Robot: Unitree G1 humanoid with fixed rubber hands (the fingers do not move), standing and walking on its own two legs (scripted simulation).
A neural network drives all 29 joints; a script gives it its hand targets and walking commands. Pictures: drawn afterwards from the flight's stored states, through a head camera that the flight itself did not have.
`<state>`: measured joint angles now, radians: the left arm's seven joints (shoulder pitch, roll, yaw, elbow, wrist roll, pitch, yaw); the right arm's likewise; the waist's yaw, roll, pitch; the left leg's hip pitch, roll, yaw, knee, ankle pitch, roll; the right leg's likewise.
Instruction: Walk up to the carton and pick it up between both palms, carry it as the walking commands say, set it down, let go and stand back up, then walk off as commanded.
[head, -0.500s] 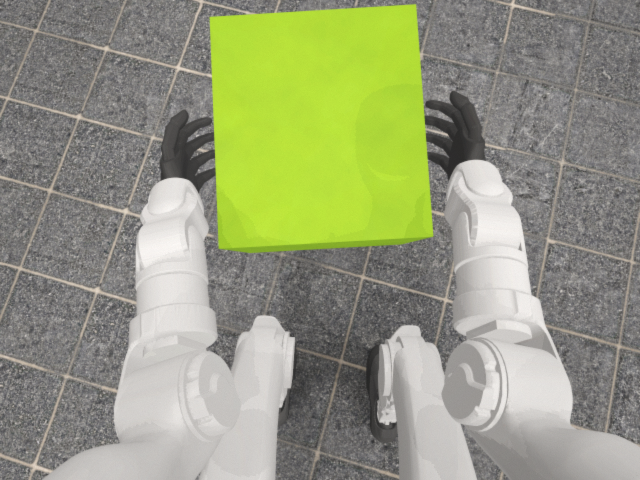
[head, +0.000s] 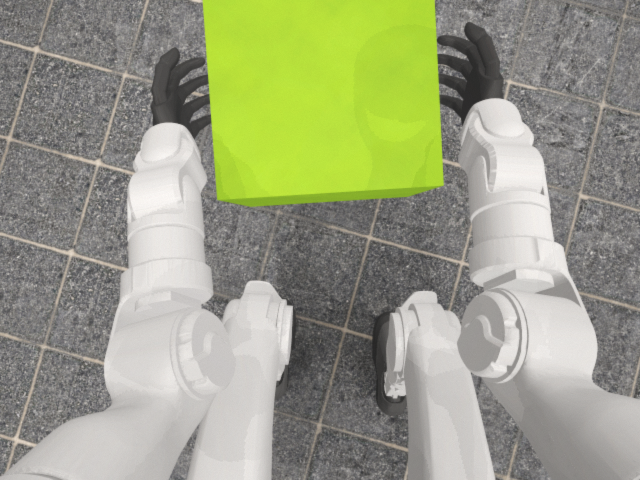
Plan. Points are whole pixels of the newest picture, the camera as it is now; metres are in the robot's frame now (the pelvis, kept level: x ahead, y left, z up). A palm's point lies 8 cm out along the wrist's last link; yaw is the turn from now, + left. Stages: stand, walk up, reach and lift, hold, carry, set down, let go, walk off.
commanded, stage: set down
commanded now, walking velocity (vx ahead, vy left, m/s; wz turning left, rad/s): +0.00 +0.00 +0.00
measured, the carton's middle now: (322, 92) +0.56 +0.04 -0.17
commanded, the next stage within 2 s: none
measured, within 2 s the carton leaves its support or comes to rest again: rests again in 1.82 s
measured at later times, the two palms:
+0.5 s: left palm (202, 134) +0.50 +0.20 -0.19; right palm (450, 115) +0.54 -0.13 -0.18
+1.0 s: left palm (214, 138) +0.52 +0.21 -0.27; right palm (429, 120) +0.56 -0.12 -0.27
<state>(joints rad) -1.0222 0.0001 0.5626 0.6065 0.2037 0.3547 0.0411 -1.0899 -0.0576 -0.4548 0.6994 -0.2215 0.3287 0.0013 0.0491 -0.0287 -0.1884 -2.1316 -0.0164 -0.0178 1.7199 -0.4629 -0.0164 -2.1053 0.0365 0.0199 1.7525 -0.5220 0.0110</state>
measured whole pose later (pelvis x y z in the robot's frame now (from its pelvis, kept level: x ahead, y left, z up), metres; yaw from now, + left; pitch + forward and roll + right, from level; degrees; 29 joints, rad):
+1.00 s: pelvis -0.01 +0.00 -0.11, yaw +0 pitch +42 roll +0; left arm -1.34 0.22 0.38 0.89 -0.04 0.22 0.10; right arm -1.43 -0.28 -0.23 0.98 0.00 0.20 -0.07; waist 0.07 -0.01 0.23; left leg -2.33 -0.03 -0.02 2.14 -0.54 -0.03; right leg -2.29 0.04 0.01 2.18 -0.62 0.01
